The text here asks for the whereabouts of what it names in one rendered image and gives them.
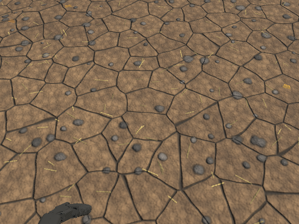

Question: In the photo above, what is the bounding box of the robot left hand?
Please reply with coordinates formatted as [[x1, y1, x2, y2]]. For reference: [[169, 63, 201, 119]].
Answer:
[[38, 202, 92, 224]]

